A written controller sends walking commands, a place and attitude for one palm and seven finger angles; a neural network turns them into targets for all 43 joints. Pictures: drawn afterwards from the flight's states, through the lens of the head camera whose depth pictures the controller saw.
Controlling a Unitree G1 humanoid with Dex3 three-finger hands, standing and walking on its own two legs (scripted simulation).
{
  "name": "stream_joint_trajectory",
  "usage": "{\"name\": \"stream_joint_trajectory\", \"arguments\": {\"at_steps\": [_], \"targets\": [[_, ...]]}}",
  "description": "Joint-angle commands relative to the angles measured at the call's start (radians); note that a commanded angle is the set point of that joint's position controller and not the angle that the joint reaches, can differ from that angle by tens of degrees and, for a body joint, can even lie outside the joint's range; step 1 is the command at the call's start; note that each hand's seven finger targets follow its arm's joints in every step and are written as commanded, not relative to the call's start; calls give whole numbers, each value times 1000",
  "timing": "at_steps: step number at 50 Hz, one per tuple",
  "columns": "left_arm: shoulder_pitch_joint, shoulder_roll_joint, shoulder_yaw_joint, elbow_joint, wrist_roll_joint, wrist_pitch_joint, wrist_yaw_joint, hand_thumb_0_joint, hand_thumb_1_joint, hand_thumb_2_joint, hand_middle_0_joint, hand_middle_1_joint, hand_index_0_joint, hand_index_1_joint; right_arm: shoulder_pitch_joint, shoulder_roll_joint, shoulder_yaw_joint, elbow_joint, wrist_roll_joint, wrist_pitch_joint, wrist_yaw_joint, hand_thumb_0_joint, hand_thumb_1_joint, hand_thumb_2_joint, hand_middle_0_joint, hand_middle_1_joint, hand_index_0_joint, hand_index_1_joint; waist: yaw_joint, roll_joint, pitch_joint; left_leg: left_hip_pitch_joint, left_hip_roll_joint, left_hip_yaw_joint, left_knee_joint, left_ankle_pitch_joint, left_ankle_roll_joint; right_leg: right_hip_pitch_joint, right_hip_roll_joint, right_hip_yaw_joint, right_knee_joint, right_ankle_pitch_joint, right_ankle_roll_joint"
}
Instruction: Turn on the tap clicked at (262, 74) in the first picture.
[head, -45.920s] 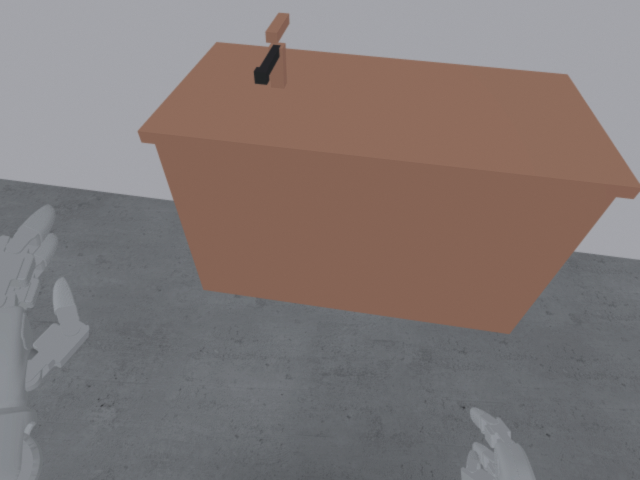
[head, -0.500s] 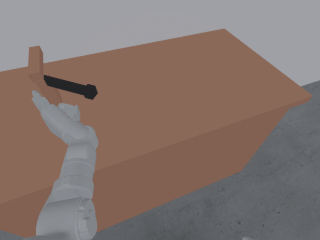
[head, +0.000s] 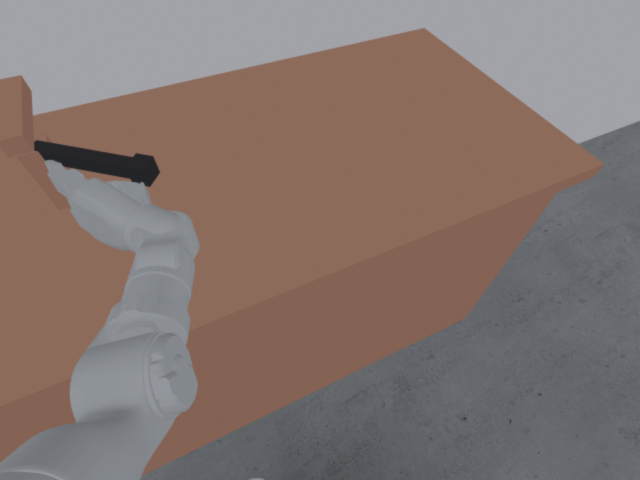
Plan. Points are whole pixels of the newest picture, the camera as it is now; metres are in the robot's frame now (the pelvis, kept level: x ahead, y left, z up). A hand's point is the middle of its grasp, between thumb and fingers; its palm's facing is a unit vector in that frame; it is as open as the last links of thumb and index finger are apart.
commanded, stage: push the lever round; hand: left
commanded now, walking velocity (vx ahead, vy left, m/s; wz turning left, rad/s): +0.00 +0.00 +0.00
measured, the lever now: (143, 170) +0.49 +0.21 +0.12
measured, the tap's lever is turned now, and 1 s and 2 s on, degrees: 52 86 86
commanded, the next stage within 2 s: lift the hand up off the lever in 0.78 s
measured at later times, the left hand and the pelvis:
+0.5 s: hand (151, 179) +0.49 +0.20 +0.10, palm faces +0.86 -0.50 -0.14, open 8.0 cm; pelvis +0.00 -0.01 +0.00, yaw +0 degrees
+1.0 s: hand (163, 164) +0.52 +0.19 +0.10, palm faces +0.86 -0.49 -0.16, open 8.5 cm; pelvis -0.01 -0.03 -0.01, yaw -1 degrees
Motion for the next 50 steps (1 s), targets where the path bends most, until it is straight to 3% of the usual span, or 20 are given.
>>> {"name": "stream_joint_trajectory", "arguments": {"at_steps": [1,4,7,9,10,13,14,17,21,24,26,29,32,34,36,38,40,45,47,50], "targets": [[-527,187,-49,-192,53,-58,17,0,900,900,-150,-150,-150,-150,56,-139,-47,-69,-8,-38,-1,0,-900,-900,200,300,200,300,-28,-13,-359,214,-9,0,-43,244,37,142,-27,69,-118,290,67],[-543,235,-17,-187,59,-56,16,0,900,900,-150,-150,-150,-150,67,-144,-47,-66,-10,-37,-3,0,-900,-900,200,300,200,300,-26,-6,-366,194,-11,5,-41,241,40,164,-32,78,-119,318,71],[-538,230,-25,-185,63,-57,12,0,900,900,-150,-150,-150,-150,82,-141,-45,-72,-10,-37,-1,0,-900,-900,200,300,200,300,-28,-19,-378,193,-10,11,-38,258,42,181,-33,78,-117,361,76],[-514,278,16,-177,70,-56,11,0,900,900,-150,-150,-150,-150,91,-146,-48,-68,-10,-34,-3,0,-900,-900,200,300,200,300,-17,-18,-381,178,-11,10,-38,271,43,208,-37,82,-112,401,78],[-541,252,-17,-197,72,-59,7,0,900,900,-150,-150,-150,-150,88,-143,-46,-74,-8,-34,-2,0,-900,-900,200,300,200,300,-30,3,-382,187,-11,14,-36,273,43,198,-37,83,-111,399,79],[-537,267,-9,-188,76,-58,5,0,900,900,-150,-150,-150,-150,94,-144,-46,-75,-7,-37,-3,0,-900,-900,200,300,200,300,-35,-30,-370,172,-10,16,-36,254,45,208,-39,86,-118,405,85],[-554,276,-3,-204,77,-63,3,0,900,900,-150,-150,-150,-150,90,-145,-47,-71,-8,-37,-4,0,-900,-900,200,300,200,300,-32,2,-370,183,-10,14,-36,263,45,201,-39,87,-117,404,80],[-578,263,-25,-176,81,-59,1,0,900,900,-150,-150,-150,-150,92,-143,-45,-69,-7,-41,-5,0,-900,-900,200,300,200,300,-51,-24,-348,160,-10,17,-35,226,48,184,-40,90,-122,376,87],[-633,272,-36,-172,90,-62,3,0,900,900,-150,-150,-150,-150,97,-143,-43,-63,-9,-47,-7,0,-900,-900,200,300,200,300,-63,3,-357,166,-9,12,-33,215,49,157,-38,92,-120,342,83],[-660,313,-11,-156,100,-62,7,0,900,900,-150,-150,-150,-150,104,-148,-42,-57,-12,-49,-10,0,-900,-900,200,300,200,300,-65,23,-367,156,-9,9,-28,211,49,147,-38,93,-111,337,81],[-679,316,-24,-128,108,-57,7,0,900,900,-150,-150,-150,-150,109,-149,-40,-57,-12,-51,-12,0,-900,-900,200,300,200,300,-80,1,-361,141,-6,10,-24,195,51,136,-39,95,-113,322,86],[-706,360,1,-119,118,-55,8,0,900,900,-150,-150,-150,-150,119,-153,-38,-56,-14,-53,-14,0,-900,-900,200,300,200,300,-77,27,-377,129,-7,9,-20,197,52,139,-41,101,-107,334,85],[-716,351,-13,-109,127,-57,11,0,900,900,-150,-150,-150,-150,128,-150,-37,-61,-15,-57,-11,0,-900,-900,200,300,200,300,-86,25,-397,135,-4,11,-10,203,53,127,-37,100,-105,332,87],[-722,375,1,-75,131,-49,13,0,900,900,-150,-150,-150,-150,130,-155,-35,-56,-16,-61,-12,0,-900,-900,200,300,200,300,-90,30,-375,106,-4,9,-11,178,54,114,-38,103,-106,311,88],[-750,418,16,-73,133,-51,12,0,900,900,-150,-150,-150,-150,143,-158,-32,-60,-14,-65,-14,0,-900,-900,200,300,200,300,-94,13,-388,82,-1,9,-11,151,57,127,-41,111,-109,296,93],[-769,424,7,-71,137,-50,10,0,900,900,-150,-150,-150,-150,146,-159,-29,-60,-13,-71,-16,0,-900,-900,200,300,200,300,-99,20,-391,68,0,11,-10,136,58,132,-43,119,-114,294,97],[-781,480,44,-74,141,-57,11,0,900,900,-150,-150,-150,-150,163,-164,-30,-58,-14,-74,-16,0,-900,-900,200,300,200,300,-95,48,-423,71,0,8,-3,152,58,138,-45,123,-104,317,97],[-787,541,69,-36,152,-53,-2,0,900,900,-150,-150,-150,-150,191,-173,-27,-62,-12,-79,-16,0,-900,-900,200,300,200,300,-102,33,-418,17,2,10,3,133,60,166,-52,138,-103,351,107],[-798,554,73,-77,156,-63,-5,0,900,900,-150,-150,-150,-150,200,-169,-28,-71,-12,-82,-13,0,-900,-900,200,300,200,300,-92,55,-471,38,-1,13,6,155,60,198,-53,144,-103,391,109],[-753,572,101,-81,149,-69,-13,0,900,900,-150,-150,-150,-150,212,-170,-30,-73,-11,-82,-6,0,-900,-900,200,300,200,300,-81,49,-475,42,-1,15,8,175,60,222,-50,142,-102,431,111]]}}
